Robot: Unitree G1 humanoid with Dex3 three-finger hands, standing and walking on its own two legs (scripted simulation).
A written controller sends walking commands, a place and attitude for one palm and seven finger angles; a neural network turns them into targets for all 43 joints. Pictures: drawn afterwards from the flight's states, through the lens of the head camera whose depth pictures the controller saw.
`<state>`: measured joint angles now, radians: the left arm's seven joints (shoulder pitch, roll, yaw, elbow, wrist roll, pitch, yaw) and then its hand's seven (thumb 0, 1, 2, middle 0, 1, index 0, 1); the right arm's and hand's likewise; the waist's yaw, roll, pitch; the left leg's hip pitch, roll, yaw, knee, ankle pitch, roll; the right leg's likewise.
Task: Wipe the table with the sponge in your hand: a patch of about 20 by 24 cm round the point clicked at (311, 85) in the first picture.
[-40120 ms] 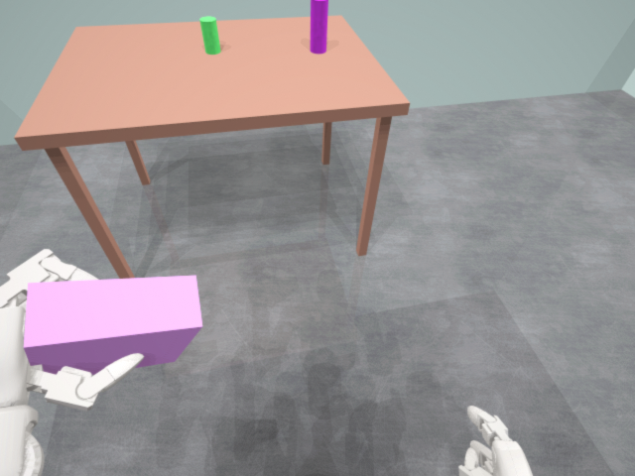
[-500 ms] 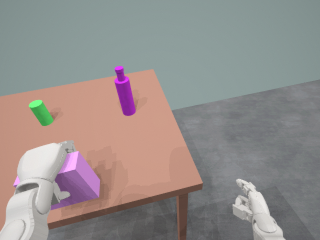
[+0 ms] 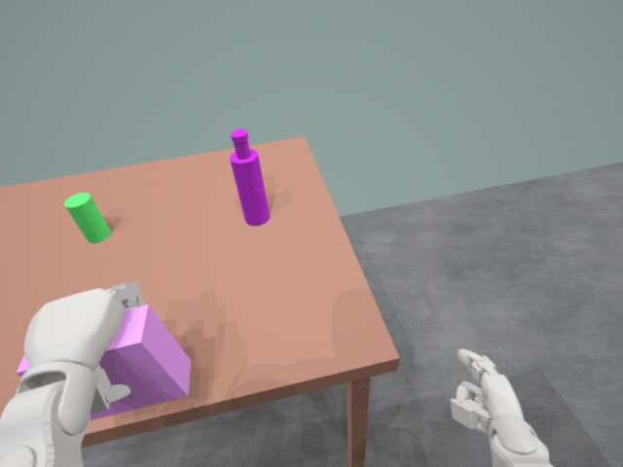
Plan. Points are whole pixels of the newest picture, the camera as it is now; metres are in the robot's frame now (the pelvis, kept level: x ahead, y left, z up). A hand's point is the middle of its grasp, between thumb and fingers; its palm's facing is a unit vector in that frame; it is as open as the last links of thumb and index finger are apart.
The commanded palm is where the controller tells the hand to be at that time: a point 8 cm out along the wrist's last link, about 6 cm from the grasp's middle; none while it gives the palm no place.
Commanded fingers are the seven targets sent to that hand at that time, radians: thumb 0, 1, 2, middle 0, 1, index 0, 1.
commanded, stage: bring the sponge back beside the body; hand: left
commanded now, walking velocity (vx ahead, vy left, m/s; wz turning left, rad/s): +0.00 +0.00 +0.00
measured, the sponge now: (124, 374) +0.18 +0.28 +0.05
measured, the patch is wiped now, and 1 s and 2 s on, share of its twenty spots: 1.00 1.00 1.00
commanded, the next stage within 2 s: step back with the hand held close in 0.16 s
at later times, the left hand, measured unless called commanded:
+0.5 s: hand (154, 314) +0.22 +0.23 +0.14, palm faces +0.28 -0.88 -0.38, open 9.5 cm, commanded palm +0.16 +0.28 +0.17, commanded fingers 0.00 0.10 1.30 -1.20 -1.60 -1.20 -1.60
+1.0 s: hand (107, 325) +0.19 +0.26 +0.15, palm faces +0.35 -0.85 -0.39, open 9.5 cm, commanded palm +0.14 +0.30 +0.17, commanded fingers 0.00 0.10 1.30 -1.20 -1.60 -1.20 -1.60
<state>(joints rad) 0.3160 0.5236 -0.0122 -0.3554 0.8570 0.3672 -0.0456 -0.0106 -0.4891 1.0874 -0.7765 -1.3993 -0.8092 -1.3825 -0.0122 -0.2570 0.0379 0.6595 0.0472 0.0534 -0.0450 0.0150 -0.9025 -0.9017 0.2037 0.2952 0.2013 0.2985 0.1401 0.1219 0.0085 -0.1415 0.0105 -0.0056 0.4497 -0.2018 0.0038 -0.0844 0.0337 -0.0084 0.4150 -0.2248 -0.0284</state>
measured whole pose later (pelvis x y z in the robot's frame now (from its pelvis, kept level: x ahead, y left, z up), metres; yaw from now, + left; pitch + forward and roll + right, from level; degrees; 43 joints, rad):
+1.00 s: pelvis -0.03 +0.03 -0.02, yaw -2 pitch +1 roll -2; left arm 0.47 0.39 0.35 -0.55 -0.05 -0.10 0.13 -0.02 -0.49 1.09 -0.78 -1.40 -0.81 -1.38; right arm 0.21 -0.20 0.04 0.56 0.01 -0.08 -0.05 0.01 -0.90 -0.90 0.21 0.30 0.20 0.30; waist 0.00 0.02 -0.03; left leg -0.47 -0.01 -0.01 0.72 -0.30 0.05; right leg -0.40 0.01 -0.02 0.64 -0.27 0.02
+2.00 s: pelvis -0.22 -0.02 -0.02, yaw +0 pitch +0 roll -1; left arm 0.48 0.36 0.31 -0.59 -0.07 -0.10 0.12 -0.02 -0.49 1.08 -0.78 -1.40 -0.81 -1.39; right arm 0.19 -0.18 0.00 0.61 0.02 -0.11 -0.03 0.01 -0.90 -0.90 0.21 0.30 0.20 0.30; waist 0.01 0.04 0.05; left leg -0.49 0.07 -0.08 0.93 -0.43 -0.05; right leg -0.40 0.03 -0.07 0.61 -0.21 -0.06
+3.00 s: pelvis -0.38 -0.08 -0.02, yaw +2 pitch -3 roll -1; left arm 0.44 0.32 0.26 -0.47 -0.05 -0.07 0.13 -0.02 -0.49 1.08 -0.78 -1.40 -0.81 -1.39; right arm 0.22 -0.22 0.01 0.64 0.01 -0.07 -0.04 0.01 -0.90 -0.90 0.21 0.30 0.20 0.30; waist 0.01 0.05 0.02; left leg -0.38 0.05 -0.01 0.82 -0.38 0.01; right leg -0.28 0.00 -0.08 0.58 -0.23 -0.02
